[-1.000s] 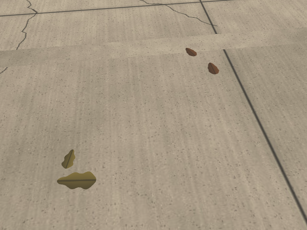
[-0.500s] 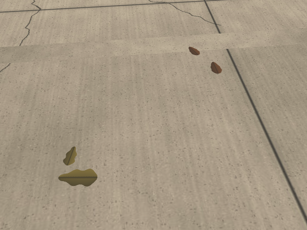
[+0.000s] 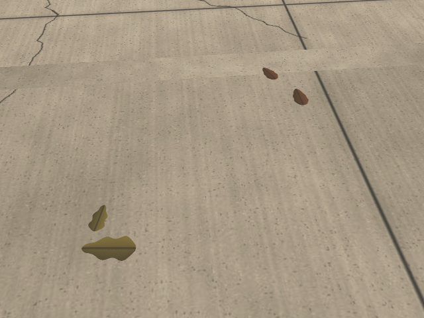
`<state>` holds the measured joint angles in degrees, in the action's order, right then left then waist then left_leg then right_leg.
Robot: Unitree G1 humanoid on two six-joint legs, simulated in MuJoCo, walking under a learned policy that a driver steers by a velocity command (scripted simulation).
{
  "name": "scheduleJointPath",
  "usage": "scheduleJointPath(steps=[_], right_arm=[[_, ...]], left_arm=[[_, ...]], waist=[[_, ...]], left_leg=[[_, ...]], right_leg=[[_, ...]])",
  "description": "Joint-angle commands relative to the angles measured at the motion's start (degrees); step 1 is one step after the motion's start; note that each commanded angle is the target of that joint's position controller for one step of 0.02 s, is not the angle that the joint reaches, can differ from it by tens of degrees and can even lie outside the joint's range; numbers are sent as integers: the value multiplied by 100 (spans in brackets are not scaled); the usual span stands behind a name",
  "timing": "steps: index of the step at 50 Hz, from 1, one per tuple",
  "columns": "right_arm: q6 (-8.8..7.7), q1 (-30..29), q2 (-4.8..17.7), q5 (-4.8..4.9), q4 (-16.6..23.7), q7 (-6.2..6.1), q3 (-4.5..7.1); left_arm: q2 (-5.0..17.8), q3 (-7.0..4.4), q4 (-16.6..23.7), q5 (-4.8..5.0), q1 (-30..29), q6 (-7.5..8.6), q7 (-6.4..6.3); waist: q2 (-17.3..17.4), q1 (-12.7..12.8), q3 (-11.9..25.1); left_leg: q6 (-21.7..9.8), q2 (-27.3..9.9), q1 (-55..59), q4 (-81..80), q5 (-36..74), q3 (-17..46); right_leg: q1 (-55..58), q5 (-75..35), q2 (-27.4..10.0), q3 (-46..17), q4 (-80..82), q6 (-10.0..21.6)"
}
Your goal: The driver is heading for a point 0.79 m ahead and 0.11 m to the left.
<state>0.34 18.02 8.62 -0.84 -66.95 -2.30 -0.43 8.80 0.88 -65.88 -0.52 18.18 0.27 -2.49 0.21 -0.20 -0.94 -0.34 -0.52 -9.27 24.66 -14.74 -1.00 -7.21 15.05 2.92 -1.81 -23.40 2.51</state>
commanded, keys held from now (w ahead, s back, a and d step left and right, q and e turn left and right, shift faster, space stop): w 1.00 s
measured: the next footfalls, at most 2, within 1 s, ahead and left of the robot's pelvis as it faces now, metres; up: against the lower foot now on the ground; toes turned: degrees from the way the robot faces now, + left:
right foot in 0.64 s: +0.42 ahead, -0.03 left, +0.00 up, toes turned -4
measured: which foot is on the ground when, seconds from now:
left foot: down 0.00-0.66, up 0.68-1.00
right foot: down 0.00-0.22, up 0.24-0.62, down 0.64-1.00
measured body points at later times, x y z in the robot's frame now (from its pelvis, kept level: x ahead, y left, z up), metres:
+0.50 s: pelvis +0.16 +0.04 +0.00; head +0.19 +0.06 +0.44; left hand +0.29 +0.27 -0.15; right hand +0.03 -0.16 -0.14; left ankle +0.03 +0.11 -0.74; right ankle +0.27 -0.07 -0.69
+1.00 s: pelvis +0.45 +0.02 +0.00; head +0.47 +0.02 +0.45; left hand +0.37 +0.25 -0.14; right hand +0.58 -0.20 -0.13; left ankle +0.60 +0.18 -0.68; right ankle +0.38 -0.03 -0.74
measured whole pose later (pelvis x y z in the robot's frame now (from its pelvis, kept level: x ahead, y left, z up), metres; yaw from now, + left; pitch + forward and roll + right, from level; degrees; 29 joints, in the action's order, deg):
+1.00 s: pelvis +0.45 +0.02 +0.00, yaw +0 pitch +0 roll -1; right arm -2.1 6.0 10.8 -1.5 -53.4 1.7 2.3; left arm 9.2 -1.5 -62.6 -0.6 26.6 5.8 -0.1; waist 1.7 2.4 -2.6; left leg -2.0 -6.5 -37.1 45.9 -2.8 -1.6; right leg 1.0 12.9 6.0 5.3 -11.5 6.2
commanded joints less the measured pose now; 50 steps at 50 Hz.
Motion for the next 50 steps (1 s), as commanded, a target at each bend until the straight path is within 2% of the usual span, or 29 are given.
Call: scheduleJointPath(steps=[1, 2, 4, 5, 7, 9, 10, 11, 12, 13, 14, 15, 17, 20, 24, 26, 29, 30, 31, 32, 33, 34, 35, 36, 37, 39, 42, 45, 50], right_arm=[[19, 294, 491, -56, 172, 41, 120], [4, 189, 396, -80, 269, 70, 107], [-105, -38, 163, -159, 493, 130, 63], [-178, -193, 222, -173, 612, 155, 77], [-315, -197, 343, -112, 755, 222, 130], [-422, 556, 225, -15, 576, 246, 150], [-452, 1202, 282, 7, 341, 216, 204], [-498, 1938, 732, -48, 202, 152, 334], [-445, 2604, 1304, 2, 2, 163, 506], [-402, 2186, 963, -28, 89, 154, 440], [-427, 1690, 797, -46, 287, 178, 388], [-467, 1322, 724, -57, 425, 185, 361], [-557, 1165, 541, -28, 460, 163, 278], [-623, 1582, 466, -1, 280, 142, 206], [-636, 1611, 474, -22, 283, 117, 134], [-653, 1646, 570, -26, 265, 94, 136], [-703, 1474, 793, -20, 268, 73, 183], [-697, 1380, 868, -20, 284, 64, 207], [-669, 1238, 934, 9, 316, 66, 230], [-655, 1205, 884, 30, 376, 96, 222], [-631, 1528, 314, 91, 549, 154, 125], [-590, 1726, 450, 141, 556, 205, 227], [-562, 1093, 669, 38, 757, 197, 284], [-586, 634, 685, -17, 892, 228, 301], [-574, 541, 563, -30, 896, 238, 309], [-434, 739, 323, -142, 847, 288, 293], [-298, 352, 341, -150, 1030, 342, 324], [-257, -563, 453, -128, 1367, 386, 338], [-292, -1704, 347, -29, 1750, 417, 258]], left_arm=[[719, -198, 96, -27, 504, -52, 17], [737, -228, 96, -29, 663, -54, 28], [890, -327, 24, -38, 1043, -22, 30], [908, -362, 35, -51, 1065, 4, 41], [958, -412, 129, -76, 876, 75, 69], [895, -427, 294, 5, 345, 126, 89], [764, -406, 429, 13, 38, 172, 102], [403, -303, 645, 27, -278, 257, 141], [324, -280, 874, -66, -334, 322, 190], [697, -362, 860, -235, -442, 335, 232], [528, -340, 823, -218, -403, 372, 289], [405, -317, 772, -152, -323, 413, 341], [457, -359, 778, -157, -347, 388, 413], [426, -378, 920, -148, -626, 286, 425], [274, -281, 1410, -85, -1787, 240, 427], [265, -241, 1554, -44, -2094, 235, 419], [559, -338, 1502, -31, -1585, 256, 326], [703, -415, 1317, -23, -959, 294, 288], [808, -498, 1025, -30, -91, 339, 250], [1058, -609, 791, -127, 702, 374, 201], [1603, -739, 750, -263, 1258, 382, 189], [1580, -752, 767, -124, 936, 309, 268], [1292, -678, 884, 1, 167, 313, 287], [880, -571, 973, 25, -269, 365, 313], [645, -499, 943, -21, -410, 432, 313], [411, -395, 770, -36, -205, 538, 253], [629, -399, 617, -29, 250, 642, 221], [702, -377, 591, -16, 590, 631, 226], [681, -319, 497, -4, 1158, 627, 204]], waist=[[-261, 73, -800], [-390, 161, -1017], [-867, 300, -1102], [-862, 334, -1118], [-712, 191, -989], [-615, -291, -939], [-313, -568, -853], [778, -885, -633], [1761, -937, -492], [770, -615, -836], [316, -383, -986], [193, -201, -949], [249, -53, -813], [429, -41, -608], [545, -172, -827], [657, -212, -856], [721, 144, -467], [699, 426, -123], [634, 810, 305], [465, 1106, 705], [-581, 946, 1392], [-871, 700, 1622], [-405, 406, 600], [-103, 319, 2], [112, 101, -278], [3, -189, -298], [-161, -246, -403], [-214, -68, -560], [-355, 270, -555]], left_leg=[[-360, -6, -702, 94, -1961, 214], [-380, 66, -1113, 370, -2061, 169], [-353, 171, -1744, 1234, -1274, -248], [-368, 56, -1828, 1474, -1038, -230], [-432, -38, -1638, 1392, -1117, -158], [-516, 121, -155, 279, -629, -324], [-524, 132, 975, -163, -440, -132], [-713, -909, 1851, -1086, -1409, 1507], [-1201, -2016, 2215, -1730, -2047, 3426], [-1266, -2093, 1746, -1639, -2037, 3382], [-1205, -1905, 1344, -1668, -1670, 2930], [-1108, -1674, 1153, -1755, -1109, 2444], [-960, -1308, 1114, -1814, 125, 1629], [-894, -1078, 1350, -1520, 2413, 867], [-864, -858, 920, -1562, 3294, 398], [-854, -876, 804, -1549, 3722, 284], [-782, -1057, 1059, -781, 5627, 144], [-742, -1065, 1187, -63, 6070, 99], [-686, -1001, 1061, 939, 5877, 21], [-650, -809, 253, 2226, 4536, -55], [-536, -105, -1143, 4422, 769, -311], [-534, 528, -2284, 5717, -1364, 277], [-618, 39, -2765, 5685, -803, 466], [-629, -160, -2712, 5352, -349, 406], [-613, -333, -2421, 5001, -144, 412], [-481, -484, -1843, 4494, -106, 398], [-332, -549, -2143, 3984, 143, 175], [-195, -627, -2758, 3202, 795, -38], [-147, -368, -2655, 1589, 1554, -393]], right_leg=[[-856, 2612, -594, -938, 699, 518], [-832, 3060, -800, -1299, 839, 668], [-381, 3399, -1525, -2331, 1351, 1065], [-386, 3166, -1751, -2598, 1489, 1208], [-430, 2589, -1766, -2452, 1440, 1225], [-1281, 2058, -1359, -1746, 983, 960], [-1994, 1677, -990, -1255, 414, 745], [-2827, 1232, -307, -316, -1174, 440], [-3640, 1517, 108, 456, -2695, 288], [-3823, 1374, -265, 215, -3593, 336], [-3790, 878, -456, 98, -3874, 346], [-3613, 426, -593, 68, -3911, 305], [-3437, -48, -681, 213, -3764, 183], [-3535, -298, -546, 548, -3645, 78], [-3195, -722, -350, 914, -2282, 42], [-2648, -878, -203, 1085, -1537, 143], [-1568, -799, 87, 1134, -1161, 478], [-990, -734, 193, 1060, -1059, 598], [-80, -931, 214, 995, -665, 715], [1089, -560, -312, 442, -473, 868], [2290, 337, -2021, -1887, -227, 1368], [2409, 938, -2629, -4121, 831, 1966], [1543, 1651, -2409, -3364, 1104, 1725], [676, 1291, -2191, -2650, 1322, 1544], [83, 582, -1941, -2079, 1454, 1350], [-509, -434, -1589, -1249, 1532, 1123], [-503, -1277, -1408, -700, 1638, 1092], [-205, -1718, -1266, -395, 1764, 994], [387, -2794, -1145, -26, 1627, 766]])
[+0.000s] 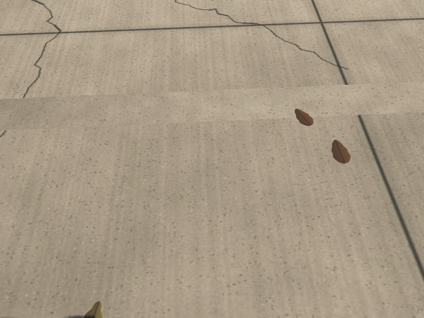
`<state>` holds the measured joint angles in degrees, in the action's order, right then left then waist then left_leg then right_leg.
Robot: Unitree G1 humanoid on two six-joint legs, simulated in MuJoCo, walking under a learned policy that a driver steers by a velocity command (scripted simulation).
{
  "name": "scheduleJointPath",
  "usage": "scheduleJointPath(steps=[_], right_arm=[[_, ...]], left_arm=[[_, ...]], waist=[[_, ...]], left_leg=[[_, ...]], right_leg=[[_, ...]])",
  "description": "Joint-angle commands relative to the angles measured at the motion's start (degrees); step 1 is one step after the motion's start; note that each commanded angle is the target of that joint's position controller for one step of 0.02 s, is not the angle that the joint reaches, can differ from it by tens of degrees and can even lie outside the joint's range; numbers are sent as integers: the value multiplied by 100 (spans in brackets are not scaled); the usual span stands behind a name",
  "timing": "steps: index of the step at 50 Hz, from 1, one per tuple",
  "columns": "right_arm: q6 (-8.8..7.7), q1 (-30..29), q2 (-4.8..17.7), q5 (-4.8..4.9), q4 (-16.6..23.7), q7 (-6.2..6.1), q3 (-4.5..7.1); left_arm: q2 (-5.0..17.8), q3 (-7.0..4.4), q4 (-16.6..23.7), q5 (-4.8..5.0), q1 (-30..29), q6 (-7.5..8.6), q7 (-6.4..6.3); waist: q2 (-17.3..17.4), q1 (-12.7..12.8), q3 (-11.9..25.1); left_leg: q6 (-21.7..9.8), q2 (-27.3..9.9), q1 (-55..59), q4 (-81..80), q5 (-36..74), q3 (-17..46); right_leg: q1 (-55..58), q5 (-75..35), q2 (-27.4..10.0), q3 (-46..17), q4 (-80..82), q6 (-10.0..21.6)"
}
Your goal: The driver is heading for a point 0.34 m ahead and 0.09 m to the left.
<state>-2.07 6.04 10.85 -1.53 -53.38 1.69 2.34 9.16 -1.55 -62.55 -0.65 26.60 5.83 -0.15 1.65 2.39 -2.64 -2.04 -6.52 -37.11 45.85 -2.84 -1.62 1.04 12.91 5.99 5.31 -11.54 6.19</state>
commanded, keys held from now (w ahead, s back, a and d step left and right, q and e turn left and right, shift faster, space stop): w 0.04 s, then w+q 0.12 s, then no key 0.84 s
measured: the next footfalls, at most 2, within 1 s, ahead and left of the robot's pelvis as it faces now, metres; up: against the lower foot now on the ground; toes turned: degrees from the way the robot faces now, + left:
left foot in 0.18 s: +0.29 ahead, +0.10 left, +0.00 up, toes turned +7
right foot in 0.66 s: +0.35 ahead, -0.07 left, +0.00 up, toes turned +2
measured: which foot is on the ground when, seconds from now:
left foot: up 0.00-0.16, down 0.18-1.00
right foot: down 0.00-0.18, up 0.20-0.64, down 0.66-1.00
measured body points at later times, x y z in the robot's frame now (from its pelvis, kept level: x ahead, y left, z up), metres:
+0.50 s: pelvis +0.23 +0.05 +0.00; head +0.27 +0.07 +0.45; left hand +0.29 +0.29 -0.16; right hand +0.24 -0.18 -0.14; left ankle +0.25 +0.10 -0.74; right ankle +0.31 -0.09 -0.69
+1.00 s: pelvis +0.29 +0.02 +0.00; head +0.30 +0.02 +0.45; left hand +0.28 +0.24 -0.16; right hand +0.30 -0.19 -0.16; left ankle +0.25 +0.10 -0.74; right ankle +0.31 -0.07 -0.74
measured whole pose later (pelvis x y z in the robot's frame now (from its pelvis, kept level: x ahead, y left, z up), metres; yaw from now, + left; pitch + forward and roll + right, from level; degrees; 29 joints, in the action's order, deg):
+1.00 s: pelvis +0.29 +0.02 +0.00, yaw +4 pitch -2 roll +0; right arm -1.0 18.0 8.1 -0.5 -64.3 -2.5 -0.1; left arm 7.2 0.0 -65.0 -0.4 16.1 1.1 -2.6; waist 0.4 0.0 -2.0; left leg -3.4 2.7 -3.8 20.3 -14.9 -2.9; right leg -9.5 11.1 1.3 2.6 -22.2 2.1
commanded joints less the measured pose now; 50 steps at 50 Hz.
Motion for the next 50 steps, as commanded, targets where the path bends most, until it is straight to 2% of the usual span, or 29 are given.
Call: scheduleJointPath(steps=[1, 4, 6, 7, 8, 9, 10, 11, 12, 13, 14, 15, 16, 17, 19, 21, 25, 30, 31, 32, 33, 34, 35, 36, 37, 40, 43, 50], right_arm=[[-57, -658, 135, 45, 443, 14, -25], [-102, -899, 198, 49, 563, 1, -21], [-140, -684, 274, 39, 542, -23, 23], [-159, -344, 345, 28, 448, -51, 68], [-189, 283, 443, 20, 247, -82, 136], [-246, 1165, 522, -48, -68, -124, 205], [-291, 2066, 904, -196, -281, -176, 320], [-257, 2220, 1374, -185, -321, -168, 441], [-201, 1881, 1235, 95, -267, -115, 424], [-222, 1255, 968, 131, -183, -118, 325], [-252, 1030, 618, 96, -187, -110, 232], [-277, 977, 402, 109, -230, -144, 163], [-286, 947, 219, 119, -292, -176, 87], [-314, 1023, 184, 106, -346, -190, 46], [-367, 1105, 390, 73, -408, -209, 36], [-369, 1151, 513, 43, -430, -219, 13], [-271, 1433, 436, 38, -535, -252, -78], [-131, 1527, 348, -18, -626, -335, -146], [-108, 1474, 331, -5, -625, -350, -159], [-85, 1401, 347, 29, -628, -363, -159], [-80, 1465, 333, 45, -636, -369, -158], [-80, 1635, 310, 49, -613, -370, -147], [-35, 2318, -23, 132, -796, -349, -182], [20, 2158, 53, 92, -905, -379, -187], [50, 1901, 212, 100, -883, -396, -137], [78, 1635, 182, 88, -842, -372, -139], [64, 1647, 101, 98, -948, -401, -171], [94, 1651, 47, 103, -1103, -440, -210]], left_arm=[[659, -73, 131, 1, 424, 67, -44], [733, -86, 68, -70, 525, 50, -95], [787, -104, 64, -97, 388, 57, -141], [848, -124, 62, -109, 317, 54, -166], [904, -145, 64, -125, 255, 28, -178], [887, -139, 73, -78, 195, -6, -179], [734, -79, 225, 7, 198, 3, -173], [224, -3, 258, 250, 984, -25, -97], [703, -139, 272, 90, 525, -59, -134], [639, -133, 473, 61, -13, -34, -130], [596, -132, 492, 15, -225, -22, -130], [585, -160, 485, -66, -302, -88, -116], [476, -145, 467, -121, -181, -185, -87], [383, -142, 446, -129, -149, -268, -67], [262, -126, 415, -111, -116, -391, -48], [268, -115, 426, -98, -291, -469, -69], [332, -81, 492, -33, -887, -547, -141], [329, -18, 409, 0, -1171, -575, -238], [299, 2, 368, -2, -1129, -563, -255], [247, 36, 308, -13, -1018, -536, -269], [357, 37, 236, -43, -876, -487, -287], [600, 10, 186, -86, -704, -424, -302], [686, 7, 133, 1, -954, -426, -279], [369, 61, 141, 28, -1074, -434, -220], [233, 89, 138, 29, -1057, -428, -188], [294, 85, -7, 43, -899, -436, -256], [294, 83, -57, 38, -853, -430, -258], [259, 100, -202, 27, -724, -448, -262]], waist=[[-523, 66, -380], [-568, 83, -382], [-603, -113, -259], [-661, -280, -62], [-656, -539, 258], [-529, -910, 616], [-201, -1184, 1200], [1144, -789, 1905], [71, -688, 1802], [37, -494, 1014], [-261, -374, 596], [-239, -257, 392], [-100, -103, 354], [-56, -38, 362], [-1, 101, 438], [126, 127, 464], [412, -80, 498], [387, -228, 261], [331, -200, 188], [180, -95, 115], [-45, -93, 117], [-350, -249, 194], [-930, -674, 130], [-798, -481, 20], [-591, -363, -197], [-554, -321, -138], [-283, -301, -66], [-166, -262, -95]], left_leg=[[-7, 287, 122, -720, 384, -375], [-205, 416, 105, -1163, 133, -437], [-438, 629, 584, -1362, -293, -514], [-570, 816, 1017, -1396, -551, -577], [-709, 1015, 1623, -1540, -683, -620], [-844, 1021, 2692, -1994, -231, -541], [-1125, -35, 4148, -1880, 377, 555], [-2268, -1845, 5640, -2184, 2005, 3396], [-2138, -1605, 5201, -2413, 2628, 3365], [-1927, -1437, 4394, -2496, 3225, 2422], [-1682, -1176, 3788, -2668, 3579, 1870], [-1457, -916, 3377, -2820, 3593, 1441], [-1287, -719, 3023, -2960, 3591, 1097], [-1191, -634, 2829, -2999, 3815, 920], [-1150, -522, 2630, -2999, 4386, 606], [-1023, -391, 2624, -2965, 4546, 358], [-692, -238, 2785, -2882, 4026, 196], [-859, -455, 2736, -2812, 2469, 574], [-869, -488, 2694, -2758, 2067, 679], [-770, -444, 2570, -2673, 1543, 723], [-577, -321, 2368, -2619, 854, 784], [-426, -45, 2180, -2467, 95, 681], [-305, 317, 2287, -2805, -882, 495], [-249, 377, 2740, -2952, -948, 458], [-252, 329, 2783, -2900, -715, 532], [-263, 198, 2939, -2861, -315, 565], [-217, 184, 2976, -2898, -297, 546], [-185, 146, 3007, -2894, -269, 527]], right_leg=[[-225, -2725, -1495, -729, 393, 399], [464, -3244, -1709, -569, 171, 446], [694, -4397, -1817, -332, -274, 370], [771, -5192, -1847, -214, -743, 309], [807, -5653, -1829, -104, -1524, 248], [391, -5340, -1672, 22, -2656, 117], [-818, -3453, -1440, 142, -4279, -19], [-2876, 1663, -194, 234, -6638, -313], [-3128, 1559, -426, -670, -6966, -261], [-3289, 1133, -634, -741, -6743, -278], [-3177, 921, -776, -739, -6409, -294], [-2996, 822, -878, -742, -6073, -321], [-2679, 759, -918, -724, -5745, -370], [-2427, 699, -887, -706, -5482, -409], [-2200, 562, -799, -608, -5054, -504], [-2219, 319, -788, -517, -4499, -547], [-2116, -74, -776, -382, -3457, -540], [-1716, 261, -799, -416, -2522, -494], [-1537, 264, -807, -418, -2127, -463], [-1182, -207, -848, -446, -1433, -432], [-713, -1019, -1095, -736, -987, -405], [-332, -2101, -1555, -1189, -997, -333], [-554, -2633, -1746, -1327, -1199, -28], [-1024, -2009, -1633, -1292, -1108, -72], [-1230, -1515, -1398, -1136, -995, -206], [-1141, -1293, -1238, -1056, -833, -294], [-967, -1438, -1263, -1069, -830, -259], [-910, -1429, -1233, -1049, -773, -243]])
